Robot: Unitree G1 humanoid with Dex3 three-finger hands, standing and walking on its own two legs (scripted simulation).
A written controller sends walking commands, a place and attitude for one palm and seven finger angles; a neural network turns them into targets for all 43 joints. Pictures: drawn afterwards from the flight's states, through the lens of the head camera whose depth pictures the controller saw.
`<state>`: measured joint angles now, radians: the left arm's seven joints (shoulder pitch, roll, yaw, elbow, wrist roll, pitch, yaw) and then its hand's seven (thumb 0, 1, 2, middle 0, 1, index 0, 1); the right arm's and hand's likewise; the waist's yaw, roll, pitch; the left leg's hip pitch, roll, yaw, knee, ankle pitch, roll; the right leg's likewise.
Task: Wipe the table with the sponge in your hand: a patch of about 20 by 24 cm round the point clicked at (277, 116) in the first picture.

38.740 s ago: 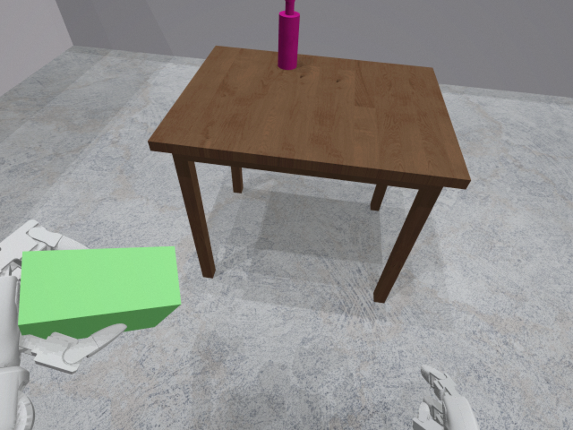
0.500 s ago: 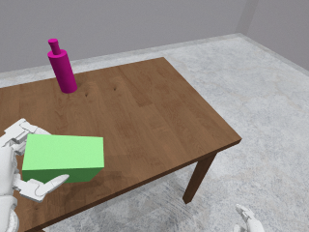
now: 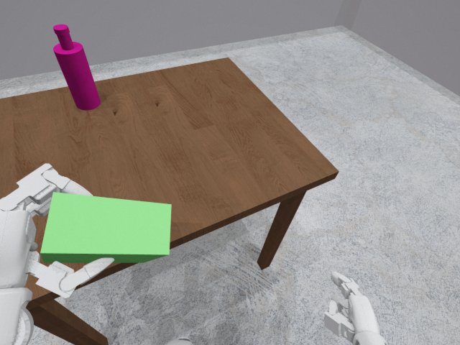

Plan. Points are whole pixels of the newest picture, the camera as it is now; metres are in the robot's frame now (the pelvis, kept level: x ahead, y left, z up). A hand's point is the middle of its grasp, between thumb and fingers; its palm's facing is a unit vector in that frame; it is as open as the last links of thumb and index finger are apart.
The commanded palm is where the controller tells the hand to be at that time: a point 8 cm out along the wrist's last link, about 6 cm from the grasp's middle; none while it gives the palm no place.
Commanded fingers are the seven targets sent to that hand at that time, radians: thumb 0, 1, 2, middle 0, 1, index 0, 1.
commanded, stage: step back with the hand held close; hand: left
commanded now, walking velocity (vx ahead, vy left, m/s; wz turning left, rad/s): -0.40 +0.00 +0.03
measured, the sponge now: (124, 234) +0.24 +0.16 +0.13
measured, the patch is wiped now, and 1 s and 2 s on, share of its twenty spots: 1.00 1.00 1.00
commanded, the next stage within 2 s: stop stepping back and stand still in 0.28 s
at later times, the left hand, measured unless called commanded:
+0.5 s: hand out of the picture +0.06 +0.23 +0.17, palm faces +0.37 -0.85 -0.38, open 10.3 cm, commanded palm +0.00 +0.27 +0.19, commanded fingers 0.00 0.10 1.30 -1.20 -1.60 -1.20 -1.60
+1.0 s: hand out of the picture -0.10 +0.24 +0.18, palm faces +0.42 -0.84 -0.33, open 10.3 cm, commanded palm -0.16 +0.28 +0.19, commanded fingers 0.00 0.10 1.30 -1.20 -1.60 -1.20 -1.60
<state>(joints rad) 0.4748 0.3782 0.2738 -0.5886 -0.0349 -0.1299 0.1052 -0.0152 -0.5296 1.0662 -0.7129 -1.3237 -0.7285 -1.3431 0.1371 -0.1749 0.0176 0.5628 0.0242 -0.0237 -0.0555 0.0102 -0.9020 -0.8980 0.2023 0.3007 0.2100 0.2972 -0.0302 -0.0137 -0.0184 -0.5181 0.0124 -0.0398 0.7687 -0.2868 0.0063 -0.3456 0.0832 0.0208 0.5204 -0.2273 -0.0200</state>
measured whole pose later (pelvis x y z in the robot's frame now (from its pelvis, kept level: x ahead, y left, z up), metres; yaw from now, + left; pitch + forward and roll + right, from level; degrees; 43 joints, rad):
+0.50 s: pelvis -0.17 -0.01 -0.01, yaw -1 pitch +0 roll -2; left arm 0.45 0.40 0.34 -0.53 -0.03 -0.09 0.14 -0.01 -0.53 1.07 -0.71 -1.32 -0.73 -1.34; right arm 0.22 -0.15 0.06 0.59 0.01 -0.12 -0.04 0.01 -0.90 -0.90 0.20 0.30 0.21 0.30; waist -0.02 0.01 -0.06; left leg -0.51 0.09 -0.01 0.67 -0.23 -0.01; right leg -0.31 0.04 -0.02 0.59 -0.29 0.01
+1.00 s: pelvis -0.31 -0.01 -0.01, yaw +2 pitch -1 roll +0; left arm 0.40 0.38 0.33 -0.39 -0.05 -0.10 0.11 -0.02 -0.54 1.07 -0.72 -1.32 -0.73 -1.34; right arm 0.37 -0.20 0.03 0.67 0.03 -0.15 -0.05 0.01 -0.90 -0.90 0.20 0.30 0.20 0.30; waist -0.04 0.00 -0.16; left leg -0.24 0.04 0.05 0.65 -0.40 0.01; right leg -0.45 -0.02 -0.07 0.80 -0.30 0.01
